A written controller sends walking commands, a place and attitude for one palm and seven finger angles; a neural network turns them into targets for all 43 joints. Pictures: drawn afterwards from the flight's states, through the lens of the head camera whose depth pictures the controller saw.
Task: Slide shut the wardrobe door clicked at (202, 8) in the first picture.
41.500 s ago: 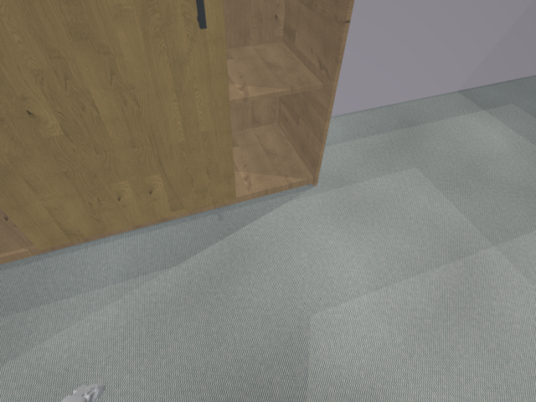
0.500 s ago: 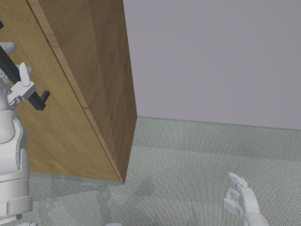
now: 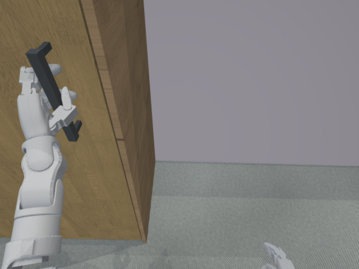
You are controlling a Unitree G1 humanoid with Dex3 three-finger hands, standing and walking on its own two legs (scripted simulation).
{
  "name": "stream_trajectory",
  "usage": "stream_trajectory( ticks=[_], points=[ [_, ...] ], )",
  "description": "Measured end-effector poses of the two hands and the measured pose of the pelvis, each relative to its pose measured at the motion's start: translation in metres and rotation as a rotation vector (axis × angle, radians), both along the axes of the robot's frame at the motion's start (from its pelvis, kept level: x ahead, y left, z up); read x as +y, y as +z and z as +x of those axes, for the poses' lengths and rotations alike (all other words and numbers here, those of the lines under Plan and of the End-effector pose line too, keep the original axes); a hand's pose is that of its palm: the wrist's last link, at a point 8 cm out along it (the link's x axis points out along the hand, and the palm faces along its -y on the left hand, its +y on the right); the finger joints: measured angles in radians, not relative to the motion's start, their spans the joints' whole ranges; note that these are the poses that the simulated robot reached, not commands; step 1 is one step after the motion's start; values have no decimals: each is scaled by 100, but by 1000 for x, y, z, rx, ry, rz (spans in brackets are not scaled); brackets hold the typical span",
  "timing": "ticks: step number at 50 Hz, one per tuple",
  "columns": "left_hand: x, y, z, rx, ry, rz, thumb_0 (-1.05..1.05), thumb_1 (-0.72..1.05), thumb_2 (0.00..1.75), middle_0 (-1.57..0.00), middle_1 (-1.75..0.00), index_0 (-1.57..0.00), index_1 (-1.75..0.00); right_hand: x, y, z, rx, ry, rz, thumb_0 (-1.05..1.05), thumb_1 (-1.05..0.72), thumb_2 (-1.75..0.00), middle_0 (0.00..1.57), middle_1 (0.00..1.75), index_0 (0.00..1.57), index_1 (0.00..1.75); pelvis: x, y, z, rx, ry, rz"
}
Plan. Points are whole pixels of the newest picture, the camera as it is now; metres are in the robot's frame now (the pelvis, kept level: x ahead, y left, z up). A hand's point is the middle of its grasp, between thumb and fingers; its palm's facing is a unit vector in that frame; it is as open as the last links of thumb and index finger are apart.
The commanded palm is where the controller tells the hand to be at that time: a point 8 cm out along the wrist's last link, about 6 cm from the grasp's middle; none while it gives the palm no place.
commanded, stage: stop walking and hold the door there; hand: left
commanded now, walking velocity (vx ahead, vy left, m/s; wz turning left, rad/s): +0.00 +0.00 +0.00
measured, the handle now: (61, 97) +0.38 +0.27 +0.20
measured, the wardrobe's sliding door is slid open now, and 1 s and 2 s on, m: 0.00 0.00 0.00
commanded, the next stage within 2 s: loosen the grip on the handle in 0.44 s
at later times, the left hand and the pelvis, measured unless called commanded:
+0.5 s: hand (73, 107) +0.35 +0.23 +0.21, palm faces +0.43 -0.90 -0.04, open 6.5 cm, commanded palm +0.31 +0.24 +0.20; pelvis +0.01 +0.00 +0.00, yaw +1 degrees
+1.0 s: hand (69, 106) +0.35 +0.24 +0.21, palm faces +0.49 -0.87 -0.08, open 13.8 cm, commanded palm +0.30 +0.27 +0.21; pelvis -0.02 -0.07 -0.01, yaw +5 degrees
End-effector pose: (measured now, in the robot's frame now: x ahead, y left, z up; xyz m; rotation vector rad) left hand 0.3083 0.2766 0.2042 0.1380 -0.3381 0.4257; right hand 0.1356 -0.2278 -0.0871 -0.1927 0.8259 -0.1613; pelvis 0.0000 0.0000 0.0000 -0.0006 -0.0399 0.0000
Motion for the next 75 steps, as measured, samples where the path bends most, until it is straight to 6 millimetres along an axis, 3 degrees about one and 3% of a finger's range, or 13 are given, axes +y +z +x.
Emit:
stream_trajectory(
  ticks=[11, 20, 28, 31, 35, 41, 46, 53, 59, 69, 75],
  points=[
    [-1, -1, 1, -12, -19, -20, 0, 79, 83, -46, -140, -12, -131, 19, 2, 24, -29, 45, 10, 1, -90, -89, 20, 30, 20, 30, 9, 0, 4, -2, 4, 0],
    [-2, -1, 1, -13, -10, -20, 0, 79, 84, -46, -140, -12, -131, 16, 13, 52, -81, 69, -3, 1, -90, -89, 20, 30, 20, 30, 6, 1, 10, 3, 10, -1],
    [0, 1, 3, -5, 5, 24, -1, 77, 84, -47, -141, -10, -130, 8, 14, 61, -87, 83, -6, 1, -90, -89, 20, 30, 20, 30, -2, 0, 14, 9, 12, 2],
    [10, 5, 8, -10, -7, 7, -1, 68, 82, -59, -150, -18, -134, 4, 16, 55, -89, 127, -9, 1, -90, -89, 20, 30, 20, 30, -15, 1, 6, 29, 66, 8],
    [12, 5, -3, -18, 33, -129, -1, 54, 75, -59, -150, -29, -136, -9, 12, 42, -103, 155, 4, 1, -90, -89, 20, 30, 20, 30, -29, -1, -2, 30, 87, 7],
    [3, 7, -9, 25, 154, -50, 0, 10, 53, -51, -144, -22, -128, -37, -3, 14, -88, 145, 16, 1, -90, -89, 20, 30, 20, 30, -48, -5, -13, 32, 111, 4],
    [1, 3, -3, 14, 111, 4, 0, -26, 35, -45, -138, -21, -127, -66, -16, -14, -2, 123, -27, 1, -90, -89, 20, 30, 20, 30, -63, -8, -18, 47, 114, 4],
    [6, 0, 0, -15, 48, 1, 0, -48, 24, -45, -140, -26, -120, -97, -24, -31, 62, 32, -70, 1, -90, -89, 20, 30, 20, 30, -66, -12, -9, 62, 80, -10],
    [11, -4, 2, -64, 34, -19, -1, -54, 21, -51, -139, -26, -116, -89, -22, -6, 44, 40, -80, 1, -90, -89, 20, 30, 20, 30, -58, -12, 6, 75, 76, -10],
    [19, -4, 2, -61, -4, -22, -1, -55, 20, -55, -134, -26, -115, -34, -2, 68, -114, 132, -26, 1, -90, -89, 20, 30, 20, 30, -39, -10, 29, 96, 67, -1],
    [37, -7, -4, -15, 43, -58, -1, -55, 20, -49, -128, -26, -115, -9, 6, 88, -167, 155, 5, 1, -90, -89, 20, 30, 20, 30, -31, -9, 33, 93, 66, -4]
  ],
)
